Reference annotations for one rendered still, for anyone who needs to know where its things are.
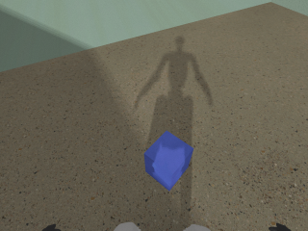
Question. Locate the carton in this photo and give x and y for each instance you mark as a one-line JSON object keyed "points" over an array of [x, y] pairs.
{"points": [[167, 159]]}

